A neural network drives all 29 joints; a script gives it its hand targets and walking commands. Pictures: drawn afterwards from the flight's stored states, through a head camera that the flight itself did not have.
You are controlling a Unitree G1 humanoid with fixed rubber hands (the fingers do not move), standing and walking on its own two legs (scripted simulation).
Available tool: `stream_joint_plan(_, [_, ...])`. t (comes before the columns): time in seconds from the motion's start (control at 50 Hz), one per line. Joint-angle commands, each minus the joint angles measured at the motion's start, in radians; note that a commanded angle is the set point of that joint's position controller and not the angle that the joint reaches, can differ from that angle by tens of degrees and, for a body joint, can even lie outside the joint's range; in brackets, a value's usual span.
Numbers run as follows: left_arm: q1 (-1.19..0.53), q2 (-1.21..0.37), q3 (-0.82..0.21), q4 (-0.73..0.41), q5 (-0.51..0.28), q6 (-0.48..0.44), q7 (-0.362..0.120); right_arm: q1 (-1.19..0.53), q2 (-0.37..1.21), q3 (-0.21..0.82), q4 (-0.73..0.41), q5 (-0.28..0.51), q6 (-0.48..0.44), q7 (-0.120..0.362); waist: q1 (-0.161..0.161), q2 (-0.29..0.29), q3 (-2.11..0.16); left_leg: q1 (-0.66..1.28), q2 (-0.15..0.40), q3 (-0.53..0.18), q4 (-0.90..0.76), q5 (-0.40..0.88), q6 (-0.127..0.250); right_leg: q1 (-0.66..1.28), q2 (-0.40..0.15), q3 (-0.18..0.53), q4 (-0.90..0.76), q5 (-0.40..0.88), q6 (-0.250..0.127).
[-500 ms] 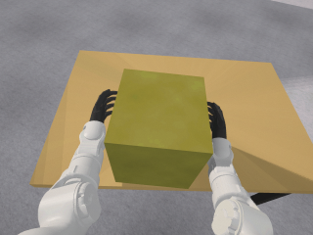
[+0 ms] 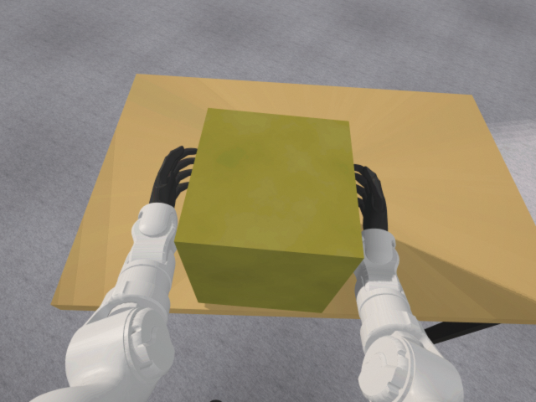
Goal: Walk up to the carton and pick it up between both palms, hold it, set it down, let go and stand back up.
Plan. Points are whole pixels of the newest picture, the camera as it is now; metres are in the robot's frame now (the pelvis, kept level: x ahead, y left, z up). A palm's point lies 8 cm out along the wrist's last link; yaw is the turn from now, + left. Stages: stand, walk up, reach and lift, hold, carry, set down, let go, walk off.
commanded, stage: set down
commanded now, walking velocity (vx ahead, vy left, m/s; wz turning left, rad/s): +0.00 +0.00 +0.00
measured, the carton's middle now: (268, 217) +0.41 +0.01 -0.03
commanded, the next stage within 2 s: none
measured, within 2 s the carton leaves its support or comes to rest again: neither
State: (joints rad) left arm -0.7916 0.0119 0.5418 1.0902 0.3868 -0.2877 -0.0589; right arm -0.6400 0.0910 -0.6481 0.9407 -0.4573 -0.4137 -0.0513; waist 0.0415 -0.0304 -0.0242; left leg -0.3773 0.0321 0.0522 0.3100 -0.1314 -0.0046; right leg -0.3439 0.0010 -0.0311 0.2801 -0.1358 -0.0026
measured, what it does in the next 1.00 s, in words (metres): stands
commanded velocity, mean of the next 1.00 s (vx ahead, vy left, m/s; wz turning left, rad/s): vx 0.00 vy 0.00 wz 0.00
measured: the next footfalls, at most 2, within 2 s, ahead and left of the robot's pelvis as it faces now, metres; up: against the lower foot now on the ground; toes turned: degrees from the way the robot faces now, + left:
none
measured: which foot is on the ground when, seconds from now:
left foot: down 0.00-1.00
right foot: down 0.00-1.00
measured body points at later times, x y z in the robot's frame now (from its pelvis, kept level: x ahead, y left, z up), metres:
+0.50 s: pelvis +0.00 +0.01 +0.00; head +0.09 +0.02 +0.44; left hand +0.42 +0.18 +0.02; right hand +0.40 -0.15 +0.02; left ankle +0.00 +0.12 -0.75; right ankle -0.01 -0.12 -0.75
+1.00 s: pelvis +0.00 +0.01 -0.02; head +0.10 +0.02 +0.41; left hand +0.43 +0.19 -0.02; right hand +0.43 -0.15 -0.02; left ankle +0.00 +0.12 -0.75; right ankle -0.01 -0.12 -0.75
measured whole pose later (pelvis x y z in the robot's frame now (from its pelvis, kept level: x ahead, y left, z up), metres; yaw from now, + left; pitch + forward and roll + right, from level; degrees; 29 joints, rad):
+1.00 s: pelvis +0.00 +0.01 -0.02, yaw -2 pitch +24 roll -2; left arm -0.88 0.17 0.17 1.48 -0.07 -0.41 0.08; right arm -0.81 -0.07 -0.16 1.32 0.06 -0.39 -0.13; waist 0.01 0.00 -0.24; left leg -0.75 0.06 0.06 0.60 -0.25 0.01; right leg -0.70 0.02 -0.03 0.52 -0.23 0.00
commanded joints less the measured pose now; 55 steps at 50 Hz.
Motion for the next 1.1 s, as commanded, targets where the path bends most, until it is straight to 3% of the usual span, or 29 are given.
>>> stream_joint_plan(0.0, [-0.432,-0.405,-0.149,-0.001,0.057,0.007,-0.042,-0.48,0.525,0.281,0.05,-0.096,0.019,0.103,0.03,0.0,-0.416,0.066,-0.018,0.085,-0.027,0.122,0.024,0.257,-0.018,-0.042,0.001,0.076,0.039])
stream_joint_plan(0.06, [-0.444,-0.413,-0.169,-0.011,0.051,0.002,-0.032,-0.487,0.514,0.26,0.053,-0.105,0.012,0.106,0.02,0.017,-0.434,0.098,-0.014,0.083,-0.006,0.166,0.01,0.21,-0.01,-0.051,0.002,0.087,0.03])
stream_joint_plan(0.16, [-0.408,-0.429,-0.161,-0.023,0.072,-0.013,-0.023,-0.459,0.521,0.28,0.095,-0.084,-0.002,0.116,0.039,0.056,-0.474,0.148,-0.01,0.076,0.04,0.295,-0.009,0.161,0.006,-0.06,0.009,0.12,0.012])
stream_joint_plan(0.26, [-0.392,-0.398,-0.133,0.015,0.077,-0.027,-0.025,-0.456,0.517,0.295,0.084,-0.081,0.001,0.12,0.05,0.019,-0.418,0.087,-0.018,0.077,0.018,0.219,0.013,0.198,-0.007,-0.043,0.013,0.107,0.026])
stream_joint_plan(0.28, [-0.392,-0.4,-0.133,0.014,0.08,-0.024,-0.026,-0.451,0.515,0.284,0.091,-0.084,0.004,0.119,0.038,0.022,-0.405,0.078,-0.019,0.074,0.015,0.215,0.013,0.2,-0.009,-0.04,0.016,0.107,0.026])
stream_joint_plan(0.38, [-0.39,-0.394,-0.137,0.011,0.076,-0.029,-0.024,-0.44,0.502,0.279,0.09,-0.088,0.008,0.121,0.037,0.035,-0.415,0.103,-0.014,0.072,0.028,0.228,0.005,0.161,-0.003,-0.043,0.016,0.098,0.02])
stream_joint_plan(0.48, [-0.393,-0.355,-0.115,0.027,0.068,-0.038,-0.021,-0.446,0.474,0.255,0.068,-0.091,0.017,0.121,0.042,-0.002,-0.428,0.088,-0.017,0.069,0.028,0.186,0.016,0.144,-0.002,-0.043,0.018,0.05,0.029])
stream_joint_plan(0.54, [-0.401,-0.34,-0.114,0.026,0.071,-0.038,-0.015,-0.429,0.458,0.258,0.079,-0.083,0.026,0.124,0.039,0.016,-0.421,0.08,-0.013,0.069,0.019,0.172,0.021,0.139,-0.008,-0.039,0.018,0.041,0.025])
stream_joint_plan(0.6, [-0.389,-0.295,-0.09,0.03,0.067,-0.032,-0.013,-0.409,0.423,0.257,0.088,-0.069,0.036,0.113,0.038,-0.001,-0.414,0.086,-0.016,0.073,0.034,0.208,0.02,0.149,-0.006,-0.032,0.028,0.081,0.031])
stream_joint_plan(0.62, [-0.388,-0.262,-0.093,0.015,0.063,-0.036,-0.002,-0.403,0.38,0.25,0.096,-0.056,0.03,0.108,0.037,0.024,-0.443,0.092,-0.015,0.069,0.046,0.232,0.011,0.135,-0.001,-0.034,0.039,0.095,0.026])
stream_joint_plan(0.66, [-0.385,-0.091,-0.068,0.008,0.026,-0.044,0.04,-0.39,0.18,0.218,0.101,0.0,0.03,0.079,0.041,0.044,-0.484,0.109,-0.015,0.066,0.059,0.239,-0.002,0.107,0.006,-0.025,0.04,0.061,0.021])
stream_joint_plan(0.68, [-0.378,0.034,-0.063,0.007,-0.017,-0.046,0.074,-0.401,0.031,0.196,0.1,0.053,0.026,0.05,0.034,0.046,-0.514,0.105,-0.014,0.063,0.076,0.247,-0.009,0.087,0.015,-0.022,0.053,0.06,0.018])
stream_joint_plan(0.7, [-0.391,0.131,-0.101,-0.001,-0.083,-0.048,0.109,-0.419,-0.061,0.241,0.119,0.139,0.03,0.02,0.04,0.061,-0.534,0.098,-0.013,0.059,0.094,0.255,-0.015,0.084,0.021,-0.011,0.063,0.074,0.012])
stream_joint_plan(0.74, [-0.44,0.179,-0.187,0.034,-0.208,-0.057,0.142,-0.484,-0.084,0.362,0.134,0.288,0.034,-0.022,0.04,0.055,-0.595,0.04,-0.008,0.052,0.144,0.257,-0.014,0.058,0.026,0.002,0.102,0.103,0.01])
stream_joint_plan(0.8, [-0.507,0.219,-0.283,0.105,-0.337,-0.12,0.162,-0.538,-0.133,0.436,0.159,0.403,0.003,-0.053,0.014,0.078,-0.819,-0.005,-0.011,0.045,0.233,0.299,-0.039,0.014,0.03,0.005,0.181,0.201,0.007])
stream_joint_plan(0.84, [-0.533,0.245,-0.356,0.165,-0.418,-0.159,0.16,-0.574,-0.189,0.465,0.169,0.452,-0.01,-0.065,-0.014,0.087,-0.914,0.004,-0.009,0.026,0.29,0.324,-0.058,-0.031,0.036,0.001,0.223,0.231,0.003])
stream_joint_plan(0.86, [-0.552,0.264,-0.384,0.195,-0.463,-0.175,0.151,-0.593,-0.208,0.483,0.179,0.476,-0.01,-0.072,-0.029,0.064,-0.94,0.015,-0.011,0.019,0.319,0.35,-0.062,-0.044,0.038,-0.005,0.239,0.267,0.006])
stream_joint_plan(0.9, [-0.545,0.298,-0.418,0.242,-0.492,-0.193,0.138,-0.578,-0.282,0.525,0.25,0.546,-0.022,-0.077,-0.041,0.093,-0.956,0.088,-0.01,-0.004,0.372,0.471,-0.09,-0.089,0.048,-0.024,0.273,0.359,0.009])
stream_joint_plan(0.96, [-0.534,0.35,-0.415,0.266,-0.513,-0.228,0.119,-0.592,-0.343,0.582,0.275,0.622,-0.081,-0.076,-0.014,0.11,-1.009,0.107,-0.015,-0.008,0.454,0.634,-0.112,-0.137,0.056,-0.038,0.33,0.481,0.024])
stream_joint_plan(1.0, [-0.522,0.382,-0.42,0.309,-0.519,-0.235,0.105,-0.595,-0.37,0.616,0.315,0.662,-0.105,-0.076,-0.02,0.098,-0.94,0.053,-0.018,-0.01,0.464,0.611,-0.109,-0.139,0.05,-0.032,0.354,0.497,0.032])
stream_joint_plan(1.02, [-0.527,0.406,-0.411,0.317,-0.52,-0.238,0.1,-0.603,-0.376,0.639,0.322,0.682,-0.109,-0.074,-0.007,0.09,-0.923,0.017,-0.023,-0.006,0.468,0.616,-0.103,-0.108,0.047,-0.025,0.376,0.541,0.043])
stream_joint_plan(1.08, [-0.514,0.413,-0.448,0.358,-0.542,-0.228,0.081,-0.608,-0.411,0.692,0.385,0.751,-0.12,-0.067,-0.023,0.075,-0.826,-0.034,-0.025,-0.011,0.454,0.555,-0.104,-0.082,0.042,-0.027,0.405,0.563,0.061])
